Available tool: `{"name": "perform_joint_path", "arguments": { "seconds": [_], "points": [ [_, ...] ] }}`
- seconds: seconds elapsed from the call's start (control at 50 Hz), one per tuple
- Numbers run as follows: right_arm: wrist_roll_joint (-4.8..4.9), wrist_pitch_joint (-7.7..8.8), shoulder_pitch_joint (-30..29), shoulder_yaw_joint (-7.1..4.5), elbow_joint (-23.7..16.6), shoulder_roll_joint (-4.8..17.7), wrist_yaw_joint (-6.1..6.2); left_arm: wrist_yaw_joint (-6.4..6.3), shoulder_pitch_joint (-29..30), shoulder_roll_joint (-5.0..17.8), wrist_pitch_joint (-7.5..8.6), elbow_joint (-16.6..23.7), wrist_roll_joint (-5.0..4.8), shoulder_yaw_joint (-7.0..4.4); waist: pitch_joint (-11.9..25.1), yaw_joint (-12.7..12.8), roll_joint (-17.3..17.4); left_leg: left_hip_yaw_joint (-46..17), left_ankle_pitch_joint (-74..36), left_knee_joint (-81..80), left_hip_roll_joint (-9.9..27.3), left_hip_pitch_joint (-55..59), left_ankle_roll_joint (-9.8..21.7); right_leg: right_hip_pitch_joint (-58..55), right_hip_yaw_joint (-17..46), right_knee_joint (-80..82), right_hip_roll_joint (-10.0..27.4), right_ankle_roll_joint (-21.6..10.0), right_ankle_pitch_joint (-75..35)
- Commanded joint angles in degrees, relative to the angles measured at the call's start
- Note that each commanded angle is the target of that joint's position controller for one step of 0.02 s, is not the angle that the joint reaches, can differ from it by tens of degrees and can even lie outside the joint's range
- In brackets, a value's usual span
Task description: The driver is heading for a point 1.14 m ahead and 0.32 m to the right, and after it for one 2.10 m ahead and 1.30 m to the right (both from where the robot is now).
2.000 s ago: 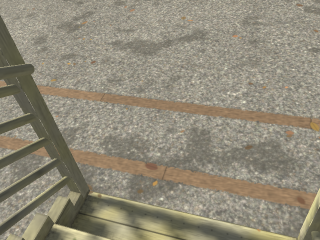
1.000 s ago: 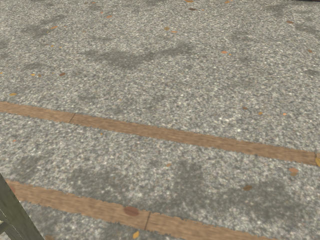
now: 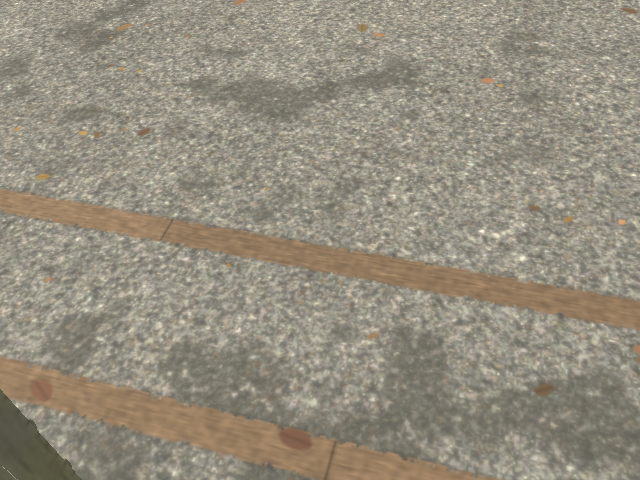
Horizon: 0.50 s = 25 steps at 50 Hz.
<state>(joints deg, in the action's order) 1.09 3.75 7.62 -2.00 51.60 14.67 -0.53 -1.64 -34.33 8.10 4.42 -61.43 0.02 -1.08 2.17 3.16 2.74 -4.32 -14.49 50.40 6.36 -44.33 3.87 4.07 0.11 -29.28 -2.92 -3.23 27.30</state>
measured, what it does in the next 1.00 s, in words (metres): goes down, turning right: left foot 0.17 m lower, then right foot 0.17 m lower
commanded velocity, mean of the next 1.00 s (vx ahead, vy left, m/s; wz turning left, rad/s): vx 0.49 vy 0.00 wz -0.27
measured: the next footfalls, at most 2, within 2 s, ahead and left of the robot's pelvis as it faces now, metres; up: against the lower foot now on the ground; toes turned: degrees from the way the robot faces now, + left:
left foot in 0.22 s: +0.25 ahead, +0.14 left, -0.17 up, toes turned +3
right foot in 0.72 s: +0.60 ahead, -0.12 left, -0.34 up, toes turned -8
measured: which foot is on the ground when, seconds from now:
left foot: up 0.00-0.20, down 0.22-0.72, up 0.74-1.00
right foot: down 0.00-0.24, up 0.26-0.70, down 0.72-1.00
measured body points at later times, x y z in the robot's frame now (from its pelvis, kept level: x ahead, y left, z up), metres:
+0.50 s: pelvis +0.29 +0.05 -0.18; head +0.32 +0.05 +0.26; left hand +0.43 +0.30 -0.31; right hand +0.26 -0.20 -0.33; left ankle +0.21 +0.14 -0.89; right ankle +0.46 -0.14 -0.85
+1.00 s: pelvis +0.61 -0.04 -0.32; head +0.65 -0.05 +0.12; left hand +0.73 +0.20 -0.46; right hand +0.72 -0.32 -0.43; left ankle +0.81 +0.09 -1.01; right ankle +0.56 -0.11 -1.06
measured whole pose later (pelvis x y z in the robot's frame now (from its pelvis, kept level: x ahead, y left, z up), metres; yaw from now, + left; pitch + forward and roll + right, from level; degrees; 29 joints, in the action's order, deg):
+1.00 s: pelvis +0.61 -0.04 -0.32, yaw -18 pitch +3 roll -1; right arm -0.6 5.8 3.9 -2.5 43.4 13.2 1.2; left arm -0.9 -18.2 11.8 2.7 -49.7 -1.2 -3.2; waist -1.6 2.3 1.9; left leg -6.1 4.0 43.3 4.1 -38.9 -4.1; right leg 14.4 7.8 -28.1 -8.2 -4.6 16.1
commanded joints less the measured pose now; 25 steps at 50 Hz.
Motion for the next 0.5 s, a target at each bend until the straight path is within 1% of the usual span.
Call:
{"name": "perform_joint_path", "arguments": {
  "seconds": [0.02,0.04,0.06,0.08,0.1,0.12,0.14,0.16,0.18,0.2,0.22,0.24,0.26,0.28,0.3,0.32,0.34,0.36,0.38,0.4,0.42,0.44,0.46,0.48,0.5],
  "points": [
    [-1.65,1.98,-11.7,0.74,-6.6,0.3,-2.77,-1.39,0.7,7.9,0.98,2.5,-0.32,-0.42,-8.5,1.8,-7.6,5.8,-24.8,-16.8,-4.3,15.0,-0.8,20.2,3.1,4.6,5.3,-2.5,-10.0],
    [-1.63,1.28,-11.4,0.91,-7.5,-0.8,-3.51,-1.04,-0.9,7.6,1.32,1.5,-1.13,-0.37,-7.2,2.3,-6.4,6.2,-27.2,-15.3,-5.5,22.3,-0.2,24.6,3.6,4.3,5.7,-2.4,-8.1],
    [-1.17,0.50,-11.4,0.82,-8.7,-0.7,-3.57,-0.61,-0.8,7.5,1.60,1.6,-1.76,-0.12,-7.9,2.3,-7.3,6.2,-24.4,-15.7,-5.9,23.4,-0.1,24.7,3.6,2.8,5.7,-2.6,-7.6],
    [-0.48,-0.09,-13.2,0.68,-10.2,-0.1,-3.63,-0.54,0.4,6.4,1.15,1.7,-2.04,-0.17,-9.4,3.4,-9.2,5.8,-19.7,-18.1,-5.6,20.5,0.3,21.2,3.7,-0.4,5.2,-2.7,-8.1],
    [-0.72,0.20,-15.8,0.73,-12.3,0.3,-3.50,-0.84,0.3,6.2,0.64,2.2,-1.93,-0.14,-11.0,4.3,-7.8,5.6,-16.1,-21.8,-5.9,17.2,0.7,17.6,4.9,-4.2,5.3,-2.9,-9.6],
    [-0.98,0.79,-15.8,0.46,-12.1,0.7,-4.39,-1.42,0.1,5.7,-0.37,2.0,-1.34,-0.19,-9.2,4.5,-7.1,3.6,-19.2,-21.5,-3.9,15.3,1.2,12.6,5.6,-10.7,7.0,-3.2,-10.3],
    [-0.98,1.14,-13.5,0.15,-11.1,1.6,-5.08,-1.72,1.1,7.2,-1.17,2.6,-0.72,-0.33,-7.6,3.8,-7.8,3.0,-16.7,-22.6,-3.3,12.5,1.1,6.8,6.6,-15.2,7.9,-3.6,-12.7],
    [-1.16,1.42,-7.7,-0.54,-8.5,3.2,-4.96,-1.64,2.7,7.5,-1.84,2.5,-0.48,-0.53,-6.1,2.2,-9.0,2.4,-11.5,-22.3,-2.5,14.1,0.3,3.6,8.1,-20.0,8.4,-3.8,-18.0],
    [-0.72,2.03,1.1,-1.36,-5.3,4.5,-4.51,-1.46,4.3,7.4,-2.27,2.5,-0.39,-0.37,-3.2,-1.9,-8.4,2.8,-8.0,-25.1,-2.0,19.9,0.7,1.1,8.5,-30.2,7.5,-3.8,-24.6],
    [-1.31,2.70,12.1,-2.54,-1.3,5.8,-4.43,-0.61,5.8,7.8,-1.87,1.6,-0.90,-0.59,1.0,-7.9,-6.7,6.5,-8.1,-26.9,-3.3,33.8,0.9,5.0,8.1,-43.2,6.3,-3.1,-35.7],
    [-1.22,2.64,22.3,-3.00,2.4,5.4,-3.49,0.67,5.4,8.6,-0.67,0.4,-1.43,-1.47,1.8,-13.2,2.1,4.3,-13.5,-33.0,0.5,50.0,4.7,19.1,5.7,-64.4,0.4,-1.2,-21.6],
    [-1.71,2.57,28.4,-2.17,5.3,8.1,-3.42,1.65,-3.2,1.7,-0.11,0.6,-1.54,-0.63,8.4,-8.9,16.8,-1.9,-34.0,-8.7,8.2,73.5,7.6,43.7,9.6,-82.2,-3.5,0.2,21.0],
    [0.46,1.69,28.2,-2.90,3.7,7.8,-3.15,2.30,-4.5,4.9,1.11,3.1,-2.80,-0.58,14.6,-8.6,21.1,-11.5,-26.7,-6.8,13.3,78.3,13.2,53.9,14.7,-80.4,-0.1,-0.1,17.2],
    [0.86,0.29,23.1,-2.73,1.5,6.0,-3.24,2.05,0.3,7.9,1.84,4.4,-2.28,-1.61,10.2,-7.9,13.2,-12.3,-18.2,-12.2,13.5,68.7,14.5,56.7,12.2,-78.6,2.0,0.2,12.2],
    [0.34,0.16,15.9,-3.84,1.0,9.5,-3.33,0.89,4.8,8.8,2.15,8.5,-3.73,-2.14,8.9,-3.2,6.0,-22.4,19.5,-22.2,18.0,57.3,18.6,55.9,9.1,-68.2,5.0,0.0,1.0],
    [-1.33,1.01,10.7,-3.48,-0.8,7.3,-3.09,-0.43,12.5,9.8,1.89,10.0,-3.25,-2.59,3.4,-2.8,-2.2,-31.3,29.3,-28.4,19.3,43.9,18.4,53.7,9.6,-63.9,7.8,-0.6,-7.1],
    [-0.90,2.02,7.6,-2.49,-0.4,4.8,-2.17,-1.21,13.4,8.8,0.69,9.6,-3.29,-2.61,-3.8,-0.6,-5.6,-27.6,21.1,-29.6,18.8,31.5,17.0,49.7,10.9,-57.7,9.4,0.4,-11.2],
    [-1.29,2.43,4.8,-1.48,-0.5,3.2,-1.54,-1.36,12.6,6.3,-0.45,9.4,-2.11,-2.56,-6.7,1.5,-6.3,-20.9,14.8,-29.5,15.6,20.6,14.8,42.9,10.9,-48.7,11.3,2.6,-12.5],
    [-1.44,2.58,4.5,-1.75,-0.3,3.9,-0.63,-1.21,14.0,4.3,-0.72,10.7,-1.24,-2.22,-6.7,1.4,-1.1,-16.3,9.8,-30.4,13.9,18.0,13.8,40.3,11.0,-42.0,11.8,4.0,-12.3],
    [-1.77,2.73,5.4,-2.17,0.6,4.3,0.64,-0.92,17.0,4.6,-0.21,12.7,-1.58,-2.04,-6.1,1.2,1.4,-13.5,6.9,-30.2,12.1,19.1,12.7,40.3,10.8,-38.1,12.4,4.8,-16.2],
    [-3.04,2.81,8.7,-2.96,1.9,6.4,1.13,-0.17,14.8,5.8,-0.13,11.8,-1.74,-2.41,-2.2,1.5,2.0,-11.1,4.4,-26.7,10.9,22.1,12.1,39.0,9.7,-39.5,10.9,4.2,-24.2],
    [-1.12,3.22,10.5,-2.50,3.1,2.5,2.34,0.55,19.0,7.7,0.87,13.1,-1.98,-3.11,-2.5,0.9,0.0,-8.0,11.0,-23.6,8.2,27.0,8.2,43.8,13.5,-29.6,11.2,2.3,-33.1],
    [0.21,3.39,10.6,-2.39,2.9,2.4,3.49,1.29,22.7,7.9,1.29,14.4,-0.67,-3.04,-3.6,0.1,0.3,0.2,16.1,-22.2,3.4,22.5,5.7,37.6,9.2,-16.4,9.3,2.0,-46.2],
    [0.36,3.20,11.7,-2.08,3.5,2.0,3.96,2.37,24.5,5.8,1.54,14.1,0.52,-2.50,-1.7,-1.1,-0.7,5.0,23.0,-20.2,0.3,18.7,4.3,27.6,4.9,-10.1,6.9,1.4,-58.4],
    [0.77,2.99,12.7,-1.87,4.0,2.1,4.45,3.72,26.2,4.5,1.24,14.1,0.26,-2.27,-1.1,-2.3,-0.4,6.7,25.2,-20.2,-0.1,17.1,4.0,21.5,3.1,-7.3,5.0,1.8,-64.4]
  ]
}}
